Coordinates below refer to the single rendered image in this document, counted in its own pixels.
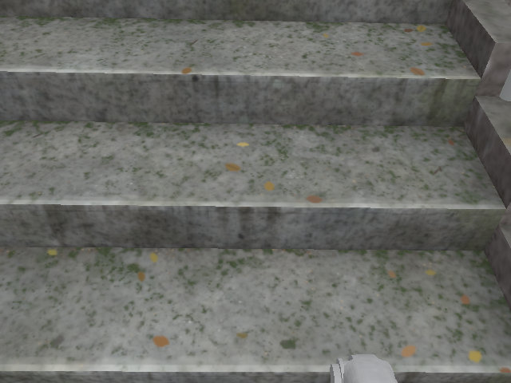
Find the right robot thigh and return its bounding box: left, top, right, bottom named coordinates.
left=330, top=354, right=398, bottom=383

